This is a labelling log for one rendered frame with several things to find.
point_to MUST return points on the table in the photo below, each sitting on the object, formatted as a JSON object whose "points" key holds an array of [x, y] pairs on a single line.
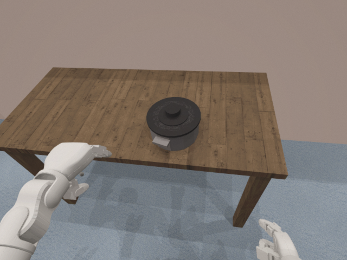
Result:
{"points": [[238, 131]]}

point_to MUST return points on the knob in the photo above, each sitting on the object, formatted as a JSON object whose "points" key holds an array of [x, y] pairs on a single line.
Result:
{"points": [[172, 110]]}

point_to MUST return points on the left robot forearm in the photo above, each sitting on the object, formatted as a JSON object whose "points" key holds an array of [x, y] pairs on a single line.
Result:
{"points": [[27, 222]]}

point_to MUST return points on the robot right hand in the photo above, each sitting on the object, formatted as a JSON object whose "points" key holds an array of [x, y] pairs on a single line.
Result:
{"points": [[282, 244]]}

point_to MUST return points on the robot left hand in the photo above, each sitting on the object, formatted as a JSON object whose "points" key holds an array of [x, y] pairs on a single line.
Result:
{"points": [[71, 158]]}

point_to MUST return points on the pot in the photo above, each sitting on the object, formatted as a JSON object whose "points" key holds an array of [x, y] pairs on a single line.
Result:
{"points": [[175, 144]]}

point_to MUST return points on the lid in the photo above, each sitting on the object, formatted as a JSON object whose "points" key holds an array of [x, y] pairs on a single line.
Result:
{"points": [[185, 123]]}

